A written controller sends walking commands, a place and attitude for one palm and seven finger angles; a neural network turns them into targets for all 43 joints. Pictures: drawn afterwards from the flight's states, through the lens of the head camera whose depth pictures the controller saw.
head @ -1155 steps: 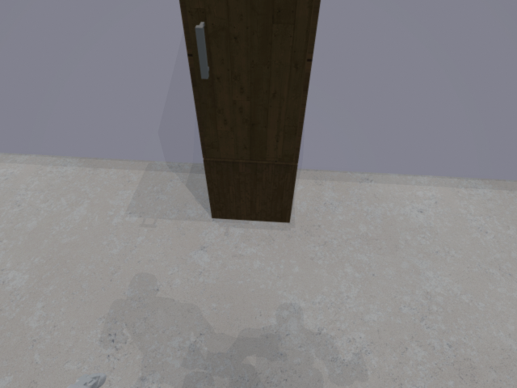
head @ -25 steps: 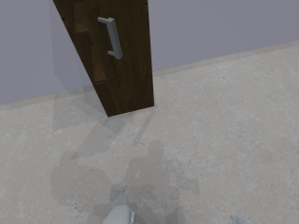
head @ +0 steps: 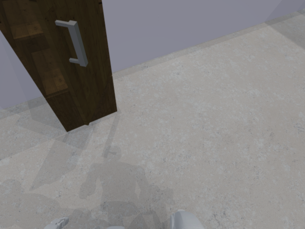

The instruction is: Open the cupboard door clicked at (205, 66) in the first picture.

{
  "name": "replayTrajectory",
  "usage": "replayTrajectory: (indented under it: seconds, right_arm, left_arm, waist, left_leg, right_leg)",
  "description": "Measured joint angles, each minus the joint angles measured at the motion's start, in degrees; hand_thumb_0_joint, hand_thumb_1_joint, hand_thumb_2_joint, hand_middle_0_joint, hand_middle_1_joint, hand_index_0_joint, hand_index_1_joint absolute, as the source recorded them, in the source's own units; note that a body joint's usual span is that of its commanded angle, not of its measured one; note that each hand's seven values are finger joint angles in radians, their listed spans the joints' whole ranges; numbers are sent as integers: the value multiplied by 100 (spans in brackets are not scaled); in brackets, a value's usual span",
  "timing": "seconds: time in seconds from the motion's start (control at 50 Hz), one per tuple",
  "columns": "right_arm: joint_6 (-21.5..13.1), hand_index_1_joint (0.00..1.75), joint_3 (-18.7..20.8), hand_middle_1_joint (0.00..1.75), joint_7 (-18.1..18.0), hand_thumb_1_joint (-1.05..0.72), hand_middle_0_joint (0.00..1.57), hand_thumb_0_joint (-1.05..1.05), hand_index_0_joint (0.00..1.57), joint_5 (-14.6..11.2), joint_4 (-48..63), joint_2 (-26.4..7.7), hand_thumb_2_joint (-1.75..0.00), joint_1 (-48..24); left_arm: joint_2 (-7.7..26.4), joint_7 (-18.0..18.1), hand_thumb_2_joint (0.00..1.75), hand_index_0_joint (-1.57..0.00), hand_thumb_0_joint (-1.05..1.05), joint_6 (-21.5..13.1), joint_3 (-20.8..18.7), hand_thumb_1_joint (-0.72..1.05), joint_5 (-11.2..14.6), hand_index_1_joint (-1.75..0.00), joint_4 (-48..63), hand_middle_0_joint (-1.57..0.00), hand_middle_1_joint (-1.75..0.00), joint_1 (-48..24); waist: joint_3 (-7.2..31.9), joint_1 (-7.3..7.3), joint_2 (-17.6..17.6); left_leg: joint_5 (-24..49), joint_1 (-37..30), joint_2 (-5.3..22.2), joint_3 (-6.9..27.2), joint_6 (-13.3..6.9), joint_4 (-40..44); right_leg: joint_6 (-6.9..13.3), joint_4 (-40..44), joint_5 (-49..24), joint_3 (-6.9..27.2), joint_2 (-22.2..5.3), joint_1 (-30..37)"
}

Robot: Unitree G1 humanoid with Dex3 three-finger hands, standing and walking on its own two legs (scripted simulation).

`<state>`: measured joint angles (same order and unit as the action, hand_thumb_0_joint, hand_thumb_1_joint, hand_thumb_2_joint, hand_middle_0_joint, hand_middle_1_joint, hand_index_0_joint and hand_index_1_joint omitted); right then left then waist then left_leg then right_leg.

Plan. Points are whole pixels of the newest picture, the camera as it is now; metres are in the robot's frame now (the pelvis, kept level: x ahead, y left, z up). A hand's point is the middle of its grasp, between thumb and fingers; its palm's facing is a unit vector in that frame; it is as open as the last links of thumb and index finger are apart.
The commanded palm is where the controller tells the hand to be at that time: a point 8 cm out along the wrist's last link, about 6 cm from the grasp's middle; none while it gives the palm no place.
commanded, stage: walk to a spot facing it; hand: left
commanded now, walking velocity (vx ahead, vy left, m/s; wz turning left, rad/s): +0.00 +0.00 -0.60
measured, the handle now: (72, 44) +0.59 +0.31 +0.09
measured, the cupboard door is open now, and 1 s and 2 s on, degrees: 49 49 49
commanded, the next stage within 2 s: none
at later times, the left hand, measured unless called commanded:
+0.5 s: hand (103, 205) +0.18 +0.16 -0.18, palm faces -0.33 -0.92 -0.19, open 7.4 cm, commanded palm none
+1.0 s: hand (178, 139) +0.43 -0.07 -0.17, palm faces -0.61 -0.77 -0.21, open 7.4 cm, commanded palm none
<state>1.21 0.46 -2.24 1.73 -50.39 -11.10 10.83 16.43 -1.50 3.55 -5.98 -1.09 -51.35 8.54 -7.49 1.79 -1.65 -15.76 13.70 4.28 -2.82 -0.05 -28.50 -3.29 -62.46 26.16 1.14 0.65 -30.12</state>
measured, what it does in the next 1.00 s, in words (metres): walks ahead, turning right: right foot, then left foot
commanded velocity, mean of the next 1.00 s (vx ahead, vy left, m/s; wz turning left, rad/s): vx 0.28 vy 0.00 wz -0.51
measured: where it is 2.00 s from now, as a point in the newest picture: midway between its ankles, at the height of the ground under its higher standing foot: (212, 164)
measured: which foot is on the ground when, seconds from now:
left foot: down 0.00-0.20, up 0.22-0.48, down 0.50-0.90, up 0.92-1.00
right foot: up 0.00-0.18, down 0.20-0.50, up 0.52-0.90, down 0.92-1.00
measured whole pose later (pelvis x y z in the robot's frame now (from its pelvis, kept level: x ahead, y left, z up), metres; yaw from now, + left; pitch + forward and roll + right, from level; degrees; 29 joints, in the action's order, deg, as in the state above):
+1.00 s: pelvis +0.20 -0.13 -0.02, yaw -35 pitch +0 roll +1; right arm 0.6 1.1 0.0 0.5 -61.1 -10.6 23.3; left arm 11.5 -1.5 -2.3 -3.2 -0.5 -51.8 2.4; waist -7.7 -3.8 0.4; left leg -26.2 18.1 8.7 -5.0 2.8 -67.2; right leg 5.1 -36.6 15.9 -6.8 0.5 -21.3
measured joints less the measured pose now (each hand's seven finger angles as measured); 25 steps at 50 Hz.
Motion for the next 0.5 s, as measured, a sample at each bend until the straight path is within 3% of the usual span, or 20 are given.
replayTrajectory:
  seconds: [0.08, 0.14, 0.2, 0.26, 0.32, 0.4, 0.48, 0.5]
  right_arm:
    - [20, 30, 37, 30, 35, -90, 21, 1, 20, 13, -89, -81, -90, 258]
    - [20, 30, 81, 30, 78, -90, 21, 1, 20, 7, -140, -172, -90, 408]
    - [49, 30, 136, 30, 118, -90, 21, 1, 20, -63, -165, -269, -90, 602]
    - [224, 30, 213, 30, 104, -90, 21, 1, 20, -124, -287, -437, -90, 429]
    - [246, 30, 248, 30, 164, -90, 20, 1, 20, -111, -274, -436, -90, 289]
    - [139, 30, 265, 30, 286, -91, 20, 1, 20, -91, -117, -350, -90, 141]
    - [-83, 30, 242, 30, 305, -90, 20, 1, 20, -87, 32, -299, -90, 92]
    - [-180, 30, 221, 30, 284, -90, 20, 1, 20, -71, 84, -328, -90, 140]
  left_arm:
    - [-6, -58, 90, -20, 1, 24, 47, 91, 6, -30, 39, -19, -30, -107]
    - [-30, -75, 90, -20, 1, 4, 110, 91, 15, -30, 28, -19, -30, -198]
    - [-17, -64, 90, -20, 1, -119, 181, 91, 7, -30, 85, -19, -30, -224]
    - [-192, 65, 90, -20, 1, -233, 239, 90, 16, -30, 61, -19, -30, -256]
    - [-288, 142, 90, -20, 1, -227, 261, 90, -4, -30, 56, -20, -30, -109]
    - [-336, 86, 90, -20, 1, -233, 289, 90, -41, -30, -63, -20, -30, 142]
    - [-371, -1, 90, -21, 1, -215, 275, 90, -48, -30, -177, -20, -30, 381]
    - [-393, -16, 90, -21, 1, -196, 266, 90, -36, -30, -185, -20, -30, 454]
  waist:
    - [29, -108, 137]
    - [54, -229, 223]
    - [176, -304, 190]
    - [73, -339, 357]
    - [96, -318, 233]
    - [216, -272, 37]
    - [341, -235, -21]
    - [414, -245, 51]
  left_leg:
    - [-74, -90, 177, -323, 39, 20]
    - [-230, -83, 298, -563, 111, -162]
    - [-534, 154, 356, -769, 236, -790]
    - [-1495, 784, 241, -249, 316, -2449]
    - [-1377, 1175, 89, -102, 376, -3079]
    - [-991, 1184, -3, -86, 415, -2365]
    - [-585, 653, -142, -153, 386, -937]
    - [-534, 482, -119, -144, 292, -523]
  right_leg:
    - [27, 927, -70, -220, -214, 356]
    - [134, 1866, -182, -376, -223, 828]
    - [327, 3092, -977, -374, -237, 1458]
    - [350, 2892, -744, -195, -103, 1402]
    - [346, 3111, -861, 74, -102, 1548]
    - [355, 3350, -923, 422, -109, 1717]
    - [312, 3176, -695, 718, -54, 1731]
    - [365, 2924, -462, 728, 9, 1619]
